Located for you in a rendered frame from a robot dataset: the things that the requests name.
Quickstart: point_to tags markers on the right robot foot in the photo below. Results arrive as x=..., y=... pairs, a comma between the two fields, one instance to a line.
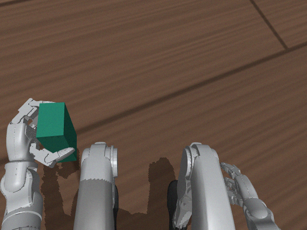
x=171, y=204

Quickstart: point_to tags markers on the right robot arm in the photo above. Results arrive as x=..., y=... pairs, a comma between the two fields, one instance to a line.
x=258, y=216

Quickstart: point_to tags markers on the carton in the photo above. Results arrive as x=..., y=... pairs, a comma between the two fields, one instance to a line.
x=55, y=130

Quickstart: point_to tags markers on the left robot arm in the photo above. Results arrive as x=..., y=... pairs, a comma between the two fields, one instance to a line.
x=24, y=203

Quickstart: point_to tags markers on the right robot hand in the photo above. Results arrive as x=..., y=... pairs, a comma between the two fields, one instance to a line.
x=242, y=188

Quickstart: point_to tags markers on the left robot hand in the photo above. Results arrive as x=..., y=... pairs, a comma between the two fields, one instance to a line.
x=21, y=141

